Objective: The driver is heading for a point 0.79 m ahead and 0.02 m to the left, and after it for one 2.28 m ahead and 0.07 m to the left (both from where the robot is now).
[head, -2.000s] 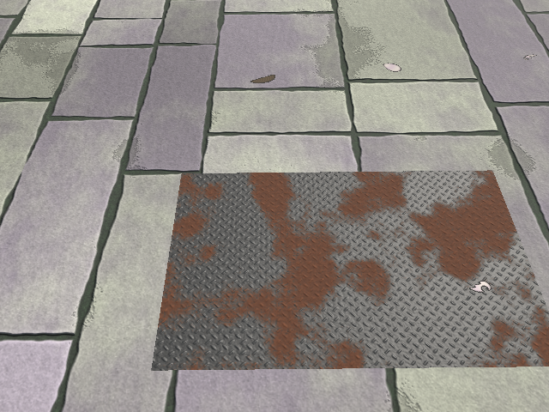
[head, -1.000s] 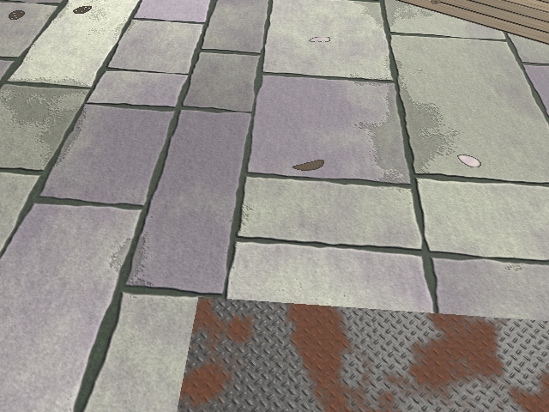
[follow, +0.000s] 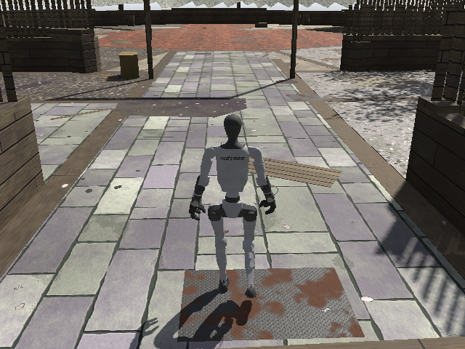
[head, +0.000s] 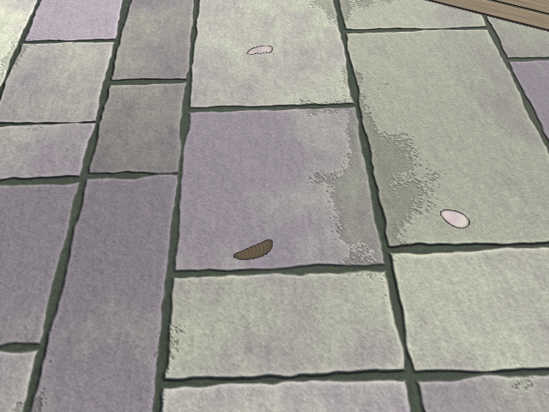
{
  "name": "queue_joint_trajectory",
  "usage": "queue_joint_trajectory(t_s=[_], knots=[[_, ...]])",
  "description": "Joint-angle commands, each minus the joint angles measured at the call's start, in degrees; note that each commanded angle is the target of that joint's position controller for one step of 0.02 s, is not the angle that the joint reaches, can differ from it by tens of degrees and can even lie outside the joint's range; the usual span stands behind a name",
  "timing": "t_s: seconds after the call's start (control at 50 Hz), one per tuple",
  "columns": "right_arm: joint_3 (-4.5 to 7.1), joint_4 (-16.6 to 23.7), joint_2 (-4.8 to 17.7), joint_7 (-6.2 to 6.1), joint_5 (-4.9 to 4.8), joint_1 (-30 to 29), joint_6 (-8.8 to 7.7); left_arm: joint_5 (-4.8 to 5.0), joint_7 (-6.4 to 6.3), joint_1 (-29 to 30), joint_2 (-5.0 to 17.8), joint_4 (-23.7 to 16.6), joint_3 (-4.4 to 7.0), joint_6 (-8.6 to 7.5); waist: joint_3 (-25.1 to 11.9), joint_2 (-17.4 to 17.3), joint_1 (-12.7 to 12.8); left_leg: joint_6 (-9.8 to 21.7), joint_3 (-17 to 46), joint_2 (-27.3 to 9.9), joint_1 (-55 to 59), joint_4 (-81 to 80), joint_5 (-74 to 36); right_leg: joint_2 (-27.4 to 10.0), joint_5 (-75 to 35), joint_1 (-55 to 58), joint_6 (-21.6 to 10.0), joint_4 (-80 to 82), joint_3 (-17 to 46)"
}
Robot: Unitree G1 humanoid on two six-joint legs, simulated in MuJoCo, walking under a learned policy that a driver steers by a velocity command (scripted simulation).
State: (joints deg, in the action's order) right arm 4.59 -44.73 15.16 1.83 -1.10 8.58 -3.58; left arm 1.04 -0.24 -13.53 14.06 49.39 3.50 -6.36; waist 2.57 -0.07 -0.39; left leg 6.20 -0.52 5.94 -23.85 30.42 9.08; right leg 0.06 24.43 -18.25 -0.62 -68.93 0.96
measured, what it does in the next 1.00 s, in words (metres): walks ahead: right foot, then left foot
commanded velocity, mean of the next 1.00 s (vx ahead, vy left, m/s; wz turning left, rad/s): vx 0.50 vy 0.00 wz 0.22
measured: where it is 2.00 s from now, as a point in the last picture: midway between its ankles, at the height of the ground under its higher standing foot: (245, 270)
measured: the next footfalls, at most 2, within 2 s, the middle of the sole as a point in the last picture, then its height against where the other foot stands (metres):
right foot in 0.36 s outside the picture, level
left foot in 0.84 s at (203, 358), level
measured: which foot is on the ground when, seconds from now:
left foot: down 0.00-0.38, up 0.40-0.82, down 0.84-1.00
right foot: up 0.00-0.34, down 0.36-0.86, up 0.88-1.00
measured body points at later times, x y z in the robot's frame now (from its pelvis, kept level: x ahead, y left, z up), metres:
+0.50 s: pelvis +0.29 -0.03 +0.01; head +0.31 -0.04 +0.46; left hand +0.37 +0.26 -0.09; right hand +0.44 -0.28 -0.11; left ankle +0.17 +0.07 -0.64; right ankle +0.36 -0.12 -0.73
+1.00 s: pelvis +0.52 +0.09 +0.01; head +0.54 +0.10 +0.46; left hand +0.52 +0.38 -0.12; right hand +0.72 -0.14 -0.08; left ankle +0.53 +0.19 -0.73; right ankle +0.49 -0.07 -0.64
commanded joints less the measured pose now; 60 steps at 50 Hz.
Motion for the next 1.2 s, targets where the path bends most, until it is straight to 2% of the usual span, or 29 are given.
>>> queue_joint_trajectory(t_s=[0.02,0.08,0.12,0.18,0.28,0.34,0.36,0.38,0.4,0.42,0.44,0.46,0.48,0.54,0.62,0.68,0.76,0.8,0.84,0.86,0.88,0.9,0.92,0.94,0.98,1.02,1.08,1.16,1.2], knots=[[1.25,3.0,5.3,-1.01,0.40,4.8,-0.67,-1.28,-0.27,5.4,7.9,-7.0,1.92,-2.41,-7.8,0.6,-1.1,12.7,24.8,-16.6,23.1,-15.2,-12.3,-5.1,-4.7,-20.5,0.2,1.9,5.0],[1.58,3.8,7.0,-1.65,0.06,5.0,-0.63,-1.74,-0.51,4.4,6.0,-7.7,1.80,-0.59,-5.5,-0.5,0.9,12.4,21.0,-15.0,15.5,-17.3,-17.1,-5.4,-6.5,-17.9,2.9,10.4,3.1],[2.10,3.9,8.8,-2.29,-0.17,6.1,-0.40,-1.89,-0.64,8.8,4.5,-9.2,1.17,-0.07,-3.7,-1.3,-0.1,10.8,17.6,-12.7,11.0,-17.8,-17.3,-4.3,-13.2,-16.6,4.3,19.6,1.7],[2.32,3.4,9.1,-2.69,-0.37,8.7,0.36,-1.58,-0.12,14.9,3.0,-11.0,0.50,-0.23,-3.2,-3.8,-2.8,7.2,14.8,-8.9,7.1,-16.3,-13.7,-0.9,-26.9,-10.4,4.3,32.9,0.7],[2.20,2.6,8.2,-2.94,-0.76,12.1,1.12,-0.51,0.75,18.7,6.0,-13.5,1.30,-1.04,-3.7,-5.3,-3.7,5.5,22.9,-11.5,13.8,-10.6,-5.5,0.8,-25.8,-8.1,2.9,41.2,3.7],[1.97,3.4,7.1,-3.22,-0.10,10.6,1.13,-0.80,0.90,11.0,8.4,-11.6,2.42,-2.11,-6.1,-7.1,0.8,3.6,24.1,-11.2,16.3,-2.9,-11.6,0.4,-23.1,1.3,-0.6,44.8,2.5],[1.06,4.1,4.6,-2.92,0.39,10.1,0.80,-1.79,0.70,4.1,10.2,-10.5,3.10,-2.37,-11.6,-5.4,4.0,1.9,21.0,-8.8,13.0,6.9,-12.7,-4.2,-23.0,12.9,-3.6,43.1,5.7],[0.14,4.7,1.7,-2.85,0.20,15.5,0.44,-2.92,0.42,-4.3,14.3,-9.3,4.11,-2.21,-20.1,4.6,4.5,-2.1,14.4,-2.1,-1.7,24.7,0.2,-15.5,-19.1,33.1,-11.0,43.0,22.7],[-0.33,4.1,2.5,-2.90,-1.06,20.4,0.20,-1.50,1.04,-8.8,14.4,-6.3,4.53,-1.45,-22.7,19.1,3.9,-4.3,10.7,-0.1,-15.1,38.5,24.5,-23.8,-5.1,39.7,-17.5,49.3,43.7],[0.58,3.8,7.3,-2.83,-1.21,17.0,0.07,-0.31,1.18,-6.1,9.7,-7.4,3.22,-1.21,-15.0,11.5,4.9,-4.4,12.6,-3.3,-20.6,43.3,21.9,-22.0,4.9,34.3,-15.7,51.8,42.3],[0.83,4.9,8.4,-2.73,-0.64,10.8,0.12,-0.55,1.07,-2.8,7.6,-8.0,2.48,-0.61,-8.5,6.4,5.2,-4.5,10.7,-5.3,-21.3,44.2,17.1,-19.3,3.2,27.1,-13.3,52.4,34.0],[0.77,6.0,7.8,-2.65,0.21,7.1,-0.08,-1.10,1.13,-0.1,6.9,-8.1,1.96,-0.18,-4.2,3.4,4.0,-4.4,9.0,-6.9,-20.4,41.5,13.8,-17.0,-3.1,19.8,-12.5,53.9,28.1],[0.91,6.5,7.2,-2.51,0.78,5.8,-0.23,-1.41,1.13,1.2,5.9,-7.9,1.45,-0.11,-2.7,3.3,2.7,-4.3,8.4,-8.9,-18.5,38.0,11.4,-15.1,-8.9,15.5,-11.9,55.0,24.1],[0.27,6.5,4.0,-2.04,0.49,7.0,-0.19,-1.11,1.31,1.0,5.8,-6.7,1.14,-0.32,-3.2,5.8,0.8,-4.9,5.5,-10.8,-13.9,30.9,9.2,-12.3,-18.4,10.6,-12.1,57.8,17.1],[-1.01,8.5,2.0,-1.71,0.94,0.0,-0.49,-0.37,0.84,-0.8,9.4,-5.2,2.04,0.05,-2.5,4.4,2.3,-5.9,3.3,-11.5,-12.5,16.1,-0.9,-11.4,-24.4,9.3,-12.2,60.1,10.4],[-1.33,9.4,2.1,-1.19,0.47,-5.0,-0.77,0.27,0.79,-3.5,10.6,-3.8,2.14,0.55,-1.8,4.5,4.1,-6.5,1.8,-9.9,-8.3,7.1,-8.2,-10.4,-24.8,8.9,-11.0,59.9,6.9],[-1.08,11.8,3.3,-0.42,0.01,-10.7,-1.40,0.88,0.76,-7.9,11.2,-1.6,2.06,1.60,-0.1,4.5,5.2,-5.6,1.9,-8.2,-6.3,0.7,-6.8,-12.7,-24.7,12.4,-10.2,56.9,9.5],[-0.42,11.5,4.9,-0.24,0.01,-8.3,-1.96,0.98,0.44,-7.5,12.4,-1.2,2.36,2.27,-1.1,5.2,2.7,-4.5,1.7,-7.3,-0.8,-2.9,-4.7,-13.3,-26.7,13.3,-9.0,53.4,10.9],[1.68,8.3,9.0,-1.06,0.84,3.6,-2.20,0.60,0.30,-6.7,10.6,-1.5,1.58,2.34,-8.3,3.8,-3.6,-1.7,2.3,-8.3,19.1,-4.9,-5.5,-8.6,-34.0,7.9,-5.9,39.6,7.4],[2.92,7.1,13.8,-1.84,1.95,14.4,-2.01,-1.04,0.29,-5.7,6.4,-3.7,0.00,1.98,-17.8,-3.8,-7.9,2.2,14.6,-20.8,36.0,-2.9,-7.5,-4.0,-18.6,-3.6,-3.1,20.9,3.8],[3.19,5.9,15.6,-1.50,1.97,16.1,-1.20,0.25,0.17,-12.6,2.8,-4.3,-1.04,1.11,-23.7,-18.5,-4.8,9.2,35.8,-31.2,47.0,-8.7,4.2,1.5,9.3,-21.1,-0.7,5.3,2.1],[1.96,6.0,10.4,-1.36,1.50,15.4,-1.11,1.34,0.02,-9.9,9.0,-3.4,0.55,1.04,-18.6,-11.3,-6.4,8.0,36.2,-29.1,42.3,-11.5,12.2,-1.3,8.1,-26.1,-0.5,-1.6,6.4],[1.10,6.1,8.1,-1.36,1.06,12.1,-1.27,1.60,0.08,-6.0,10.5,-4.6,1.20,1.14,-11.9,-9.0,-5.7,6.2,28.4,-27.2,35.9,-13.0,11.6,-3.2,2.7,-28.1,-0.8,-2.5,5.9],[0.50,6.2,6.7,-1.16,1.23,8.1,-1.47,1.18,-0.10,-4.2,9.7,-4.7,1.22,1.52,-8.4,-6.2,-3.8,5.2,22.8,-24.8,29.2,-14.9,7.4,-5.1,-1.6,-26.0,-0.5,-1.3,4.9],[0.03,5.7,4.5,-0.86,1.80,3.6,-2.15,0.62,-0.03,-4.4,7.9,-4.8,1.45,2.69,-4.2,-7.0,-0.5,4.4,14.6,-21.8,20.1,-19.0,0.6,-7.5,-6.9,-21.4,0.0,1.9,5.2],[0.33,4.6,4.5,-0.98,1.80,2.5,-2.91,0.81,0.11,-4.3,5.8,-5.0,1.23,3.77,-2.9,-6.2,0.7,4.7,9.4,-21.2,16.8,-21.5,-5.3,-7.9,-9.6,-20.2,0.7,3.2,5.0],[1.05,2.9,6.1,-1.65,2.08,3.5,-3.20,0.41,0.30,-1.0,5.1,-6.8,1.17,4.39,-1.5,-3.6,0.8,5.0,3.4,-21.4,17.2,-22.6,-11.8,-8.0,-15.9,-23.2,1.6,8.7,5.7],[1.51,2.0,8.4,-2.95,1.76,2.6,-2.07,-0.55,1.80,5.4,3.4,-9.5,0.28,3.99,0.4,-3.2,-0.4,2.9,-7.1,-18.6,14.9,-20.0,-26.5,-5.9,-26.8,-16.9,1.5,24.6,0.3],[1.83,1.2,9.6,-3.43,1.17,4.3,-1.32,-0.64,2.71,8.0,3.7,-11.3,0.31,4.14,-0.6,-3.4,-1.5,2.4,-8.4,-19.5,17.3,-17.9,-29.2,-4.9,-27.9,-14.8,0.9,28.8,-1.5]])
Velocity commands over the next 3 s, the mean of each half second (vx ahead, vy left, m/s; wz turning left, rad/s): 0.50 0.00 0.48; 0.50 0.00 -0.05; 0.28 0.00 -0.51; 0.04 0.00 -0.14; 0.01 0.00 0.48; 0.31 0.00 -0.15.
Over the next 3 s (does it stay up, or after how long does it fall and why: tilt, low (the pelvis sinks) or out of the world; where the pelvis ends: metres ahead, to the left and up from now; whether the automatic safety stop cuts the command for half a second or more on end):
stays up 0.92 0.14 0.01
